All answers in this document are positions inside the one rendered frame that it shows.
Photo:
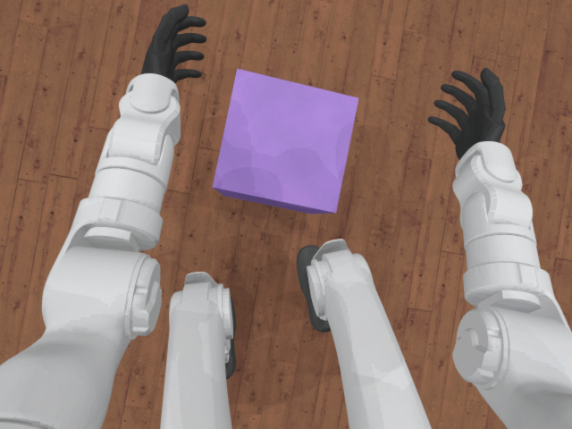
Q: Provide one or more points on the right robot hand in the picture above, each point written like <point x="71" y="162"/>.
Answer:
<point x="484" y="121"/>

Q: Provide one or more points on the robot right upper arm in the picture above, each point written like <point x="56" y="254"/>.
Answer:
<point x="520" y="363"/>

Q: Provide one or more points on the right robot shin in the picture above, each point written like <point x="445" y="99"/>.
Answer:
<point x="336" y="245"/>

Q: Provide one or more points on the robot right thigh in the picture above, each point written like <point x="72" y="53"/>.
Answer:
<point x="378" y="388"/>

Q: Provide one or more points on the left robot forearm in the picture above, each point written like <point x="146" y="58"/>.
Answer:
<point x="122" y="211"/>

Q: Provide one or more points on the right robot forearm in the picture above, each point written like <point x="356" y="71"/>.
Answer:
<point x="503" y="268"/>

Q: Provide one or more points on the left robot hand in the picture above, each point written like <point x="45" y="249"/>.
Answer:
<point x="161" y="57"/>

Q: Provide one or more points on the carton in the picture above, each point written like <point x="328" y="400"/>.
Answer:
<point x="285" y="144"/>

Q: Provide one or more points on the robot left upper arm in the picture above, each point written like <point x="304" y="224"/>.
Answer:
<point x="98" y="301"/>

